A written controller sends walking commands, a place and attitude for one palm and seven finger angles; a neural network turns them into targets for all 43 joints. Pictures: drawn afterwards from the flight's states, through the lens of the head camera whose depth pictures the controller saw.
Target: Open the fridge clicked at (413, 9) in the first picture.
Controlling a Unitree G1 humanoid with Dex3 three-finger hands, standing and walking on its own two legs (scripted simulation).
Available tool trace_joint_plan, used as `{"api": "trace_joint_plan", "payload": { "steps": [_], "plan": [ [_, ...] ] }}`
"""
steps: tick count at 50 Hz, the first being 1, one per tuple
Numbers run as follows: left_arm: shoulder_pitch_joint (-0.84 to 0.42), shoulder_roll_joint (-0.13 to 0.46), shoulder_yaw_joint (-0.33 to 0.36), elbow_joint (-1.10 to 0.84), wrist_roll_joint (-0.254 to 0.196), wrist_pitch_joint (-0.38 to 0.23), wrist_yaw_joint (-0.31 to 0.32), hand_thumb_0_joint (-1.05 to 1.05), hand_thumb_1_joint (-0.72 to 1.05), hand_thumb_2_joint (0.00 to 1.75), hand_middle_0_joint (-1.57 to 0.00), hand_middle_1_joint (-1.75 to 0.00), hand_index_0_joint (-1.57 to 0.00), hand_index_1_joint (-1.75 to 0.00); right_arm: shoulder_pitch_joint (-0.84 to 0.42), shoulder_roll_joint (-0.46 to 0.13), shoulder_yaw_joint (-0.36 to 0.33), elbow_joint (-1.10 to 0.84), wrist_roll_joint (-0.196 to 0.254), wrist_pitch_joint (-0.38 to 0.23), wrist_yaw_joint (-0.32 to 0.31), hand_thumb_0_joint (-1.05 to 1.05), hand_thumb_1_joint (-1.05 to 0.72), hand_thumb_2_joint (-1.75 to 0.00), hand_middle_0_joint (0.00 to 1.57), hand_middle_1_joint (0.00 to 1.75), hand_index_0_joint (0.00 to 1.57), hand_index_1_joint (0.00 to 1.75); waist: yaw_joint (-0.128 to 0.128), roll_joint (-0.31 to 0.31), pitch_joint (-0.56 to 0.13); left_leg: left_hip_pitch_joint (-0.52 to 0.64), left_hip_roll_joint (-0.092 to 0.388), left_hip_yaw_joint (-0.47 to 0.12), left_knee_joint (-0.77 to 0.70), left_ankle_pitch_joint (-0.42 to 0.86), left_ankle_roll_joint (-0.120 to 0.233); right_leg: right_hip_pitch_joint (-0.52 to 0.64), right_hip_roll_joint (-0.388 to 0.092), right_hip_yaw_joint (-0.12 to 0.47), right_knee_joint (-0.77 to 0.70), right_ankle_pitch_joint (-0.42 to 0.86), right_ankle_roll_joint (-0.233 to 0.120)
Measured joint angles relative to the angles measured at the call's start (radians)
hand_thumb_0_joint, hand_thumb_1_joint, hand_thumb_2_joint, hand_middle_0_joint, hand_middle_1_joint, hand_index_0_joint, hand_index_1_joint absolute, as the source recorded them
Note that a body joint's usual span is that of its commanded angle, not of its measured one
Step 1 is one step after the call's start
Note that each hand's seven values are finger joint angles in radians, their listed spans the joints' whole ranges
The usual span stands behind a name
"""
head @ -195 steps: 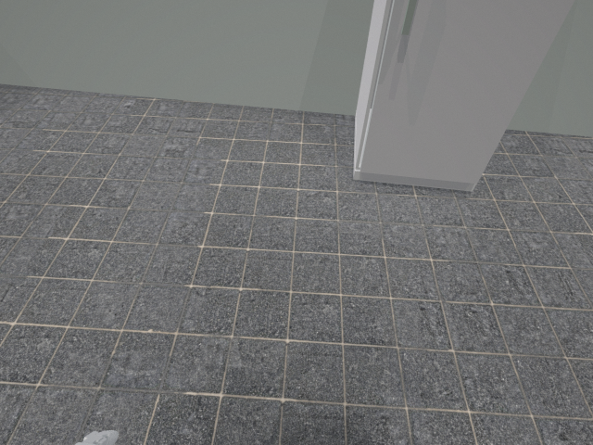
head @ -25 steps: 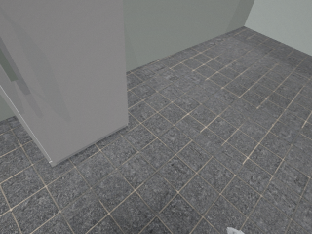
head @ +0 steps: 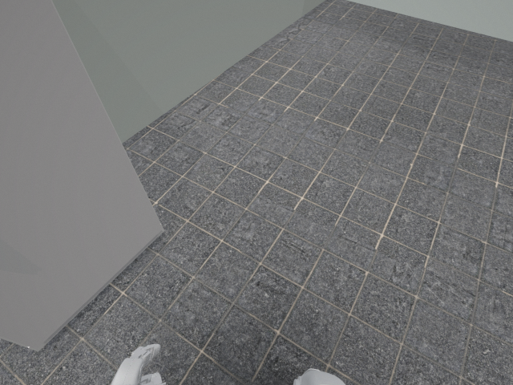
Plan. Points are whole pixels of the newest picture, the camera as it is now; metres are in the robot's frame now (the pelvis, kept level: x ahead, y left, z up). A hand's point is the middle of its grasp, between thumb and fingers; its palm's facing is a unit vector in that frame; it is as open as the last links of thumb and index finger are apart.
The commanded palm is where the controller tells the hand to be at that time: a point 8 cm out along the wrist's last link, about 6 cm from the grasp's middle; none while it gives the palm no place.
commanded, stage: turn to face it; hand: left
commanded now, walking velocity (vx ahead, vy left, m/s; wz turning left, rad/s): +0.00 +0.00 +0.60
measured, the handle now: out of the picture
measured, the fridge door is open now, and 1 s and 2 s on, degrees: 0 0 0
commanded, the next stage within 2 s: take the last steps up to it in 1.44 s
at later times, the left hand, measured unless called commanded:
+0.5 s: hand out of the picture +0.01 +0.28 -0.16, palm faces +0.32 -0.91 -0.25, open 7.4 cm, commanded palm none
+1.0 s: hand out of the picture -0.06 +0.17 -0.13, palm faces +0.56 -0.78 -0.28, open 7.4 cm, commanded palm none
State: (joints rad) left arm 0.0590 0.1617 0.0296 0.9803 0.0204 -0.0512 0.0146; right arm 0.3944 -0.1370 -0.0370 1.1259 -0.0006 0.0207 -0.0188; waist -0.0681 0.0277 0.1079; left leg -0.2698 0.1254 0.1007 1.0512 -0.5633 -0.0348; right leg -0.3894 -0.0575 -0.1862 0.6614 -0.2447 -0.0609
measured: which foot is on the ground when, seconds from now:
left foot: up 0.00-0.26, down 0.28-0.82, up 0.84-1.00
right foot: down 0.00-0.30, up 0.32-0.80, down 0.82-1.00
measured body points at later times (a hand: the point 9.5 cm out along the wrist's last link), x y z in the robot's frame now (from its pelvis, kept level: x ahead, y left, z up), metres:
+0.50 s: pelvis +0.01 +0.05 +0.02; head +0.02 +0.08 +0.46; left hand +0.00 +0.33 -0.14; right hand +0.14 -0.19 -0.11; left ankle +0.04 +0.13 -0.72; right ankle +0.04 -0.11 -0.64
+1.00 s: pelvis -0.01 -0.03 +0.02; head +0.01 -0.05 +0.47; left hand -0.09 +0.21 -0.11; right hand +0.20 -0.22 -0.13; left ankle -0.07 +0.09 -0.63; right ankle +0.06 -0.12 -0.72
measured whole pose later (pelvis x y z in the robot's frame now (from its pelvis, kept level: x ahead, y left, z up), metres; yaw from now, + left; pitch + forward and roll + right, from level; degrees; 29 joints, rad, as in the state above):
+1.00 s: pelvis -0.01 -0.03 +0.02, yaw +35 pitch -2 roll +2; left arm 0.23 0.18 0.03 0.90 0.02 0.02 0.03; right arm 0.20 -0.27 -0.10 0.92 -0.02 0.09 0.04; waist -0.02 0.03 0.06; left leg -0.54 0.00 0.00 1.13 -0.35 -0.06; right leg -0.21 -0.09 -0.12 0.51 -0.27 0.00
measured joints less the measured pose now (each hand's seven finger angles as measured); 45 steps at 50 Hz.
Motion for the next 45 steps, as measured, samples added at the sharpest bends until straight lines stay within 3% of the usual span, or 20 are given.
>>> {"api": "trace_joint_plan", "payload": {
  "steps": [2,6,11,14,15,18,20,23,32,37,40,42,45],
  "plan": [
    [-0.005,-0.016,-0.008,0.001,-0.001,0.013,0.01,0.01,0.91,0.9,-0.2,-0.3,-0.2,-0.3,-0.027,0.004,-0.001,-0.013,-0.002,0.013,0.003,0.01,-0.91,-0.89,0.19,0.3,0.2,0.3,-0.001,0.003,-0.012,-0.075,-0.009,-0.032,0.07,0.032,-0.004,0.034,-0.007,-0.018,-0.036,0.009,0.008],
    [0.003,-0.039,-0.012,-0.003,0.001,0.039,0.018,0.01,0.91,0.9,-0.2,-0.3,-0.21,-0.3,-0.081,0.004,-0.006,-0.065,-0.008,0.028,0.015,0.0,-0.91,-0.89,0.19,0.3,0.2,0.3,-0.001,-0.006,-0.041,-0.163,-0.011,-0.021,0.037,0.096,-0.013,0.08,-0.031,-0.056,-0.093,0.023,0.015],
    [0.029,-0.036,0.002,-0.02,0.006,0.059,0.019,0.01,0.91,0.89,-0.2,-0.3,-0.21,-0.3,-0.132,-0.017,-0.018,-0.122,-0.016,0.033,0.027,0.01,-0.92,-0.89,0.19,0.3,0.2,0.3,0.021,-0.033,-0.056,-0.156,-0.014,0.024,-0.137,0.125,-0.011,0.102,-0.073,-0.108,-0.082,0.007,0.042],
    [0.055,-0.01,0.014,-0.036,0.003,0.07,0.017,0.0,0.91,0.89,-0.2,-0.3,-0.21,-0.3,-0.143,-0.046,-0.026,-0.157,-0.018,0.026,0.035,0.01,-0.93,-0.89,0.19,0.3,0.2,0.3,0.037,-0.046,-0.057,-0.097,-0.02,0.043,-0.313,0.209,-0.003,0.083,-0.105,-0.137,-0.006,-0.034,0.066],
    [0.066,0.002,0.02,-0.041,-0.001,0.078,0.014,0.0,0.91,0.89,-0.2,-0.3,-0.21,-0.3,-0.147,-0.055,-0.03,-0.168,-0.021,0.021,0.036,0.01,-0.93,-0.89,0.19,0.3,0.2,0.3,0.039,-0.053,-0.058,-0.101,-0.029,0.042,-0.33,0.264,0.027,0.063,-0.116,-0.135,0.039,-0.064,0.077],
    [0.09,0.048,0.044,-0.037,0.0,0.11,0.012,0.01,0.91,0.89,-0.2,-0.3,-0.21,-0.3,-0.161,-0.064,-0.031,-0.192,-0.027,0.006,0.033,0.01,-0.92,-0.89,0.19,0.3,0.2,0.3,0.042,-0.074,-0.05,-0.127,-0.055,0.034,-0.303,0.244,0.089,-0.048,-0.08,0.003,0.29,-0.234,0.11],
    [0.101,0.072,0.058,-0.026,0.003,0.117,0.007,0.01,0.91,0.9,-0.2,-0.3,-0.21,-0.3,-0.162,-0.068,-0.028,-0.197,-0.026,0.003,0.024,0.0,-0.92,-0.89,0.19,0.3,0.2,0.3,0.043,-0.076,-0.049,-0.114,-0.074,0.022,-0.357,0.266,0.097,-0.106,-0.051,0.073,0.43,-0.193,0.12],
    [0.125,0.096,0.068,-0.021,0.002,0.111,0.002,0.01,0.91,0.9,-0.2,-0.3,-0.2,-0.3,-0.162,-0.073,-0.022,-0.195,-0.021,0.001,0.017,0.0,-0.91,-0.89,0.19,0.3,0.2,0.3,0.055,-0.072,-0.052,-0.079,-0.104,0.007,-0.465,0.329,0.101,-0.134,-0.037,0.127,0.489,-0.119,0.136],
    [0.144,0.117,0.062,-0.023,-0.008,0.114,0.011,0.01,0.91,0.9,-0.19,-0.3,-0.2,-0.3,-0.178,-0.078,-0.021,-0.199,-0.017,0.009,0.028,0.0,-0.91,-0.89,0.2,0.3,0.2,0.3,0.057,-0.03,-0.056,-0.044,-0.149,-0.083,-0.596,0.426,0.101,-0.042,-0.016,0.179,0.31,-0.155,0.157],
    [0.117,0.089,0.045,-0.05,-0.013,0.109,0.013,0.01,0.91,0.9,-0.19,-0.3,-0.2,-0.3,-0.195,-0.09,-0.03,-0.2,-0.019,0.028,0.036,0.0,-0.9,-0.89,0.2,0.3,0.2,0.3,0.046,-0.002,-0.053,-0.074,-0.169,-0.144,-0.584,0.45,0.081,0.024,0.01,0.187,0.17,-0.183,0.14],
    [0.115,0.067,0.033,-0.075,-0.017,0.095,0.011,0.01,0.91,0.9,-0.19,-0.3,-0.2,-0.3,-0.198,-0.101,-0.04,-0.205,-0.02,0.043,0.041,0.0,-0.9,-0.89,0.2,0.3,0.2,0.3,0.042,0.014,-0.059,-0.104,-0.186,-0.184,-0.564,0.462,0.058,0.103,0.029,0.177,-0.006,-0.144,0.12],
    [0.124,0.052,0.025,-0.091,-0.008,0.081,0.012,0.01,0.91,0.9,-0.2,-0.3,-0.2,-0.3,-0.199,-0.11,-0.052,-0.207,-0.015,0.055,0.042,0.0,-0.9,-0.89,0.2,0.3,0.2,0.3,0.049,0.022,-0.062,-0.158,-0.2,-0.198,-0.463,0.348,0.035,0.132,0.025,0.161,-0.099,-0.06,0.084],
    [0.147,0.026,0.008,-0.097,-0.004,0.081,0.014,0.01,0.91,0.9,-0.2,-0.3,-0.21,-0.3,-0.197,-0.128,-0.065,-0.202,-0.021,0.071,0.049,0.0,-0.91,-0.89,0.2,0.3,0.2,0.3,0.054,0.031,-0.061,-0.258,-0.197,-0.16,-0.137,0.195,0.015,0.149,0.004,0.119,-0.104,-0.042,0.065]
  ]
}}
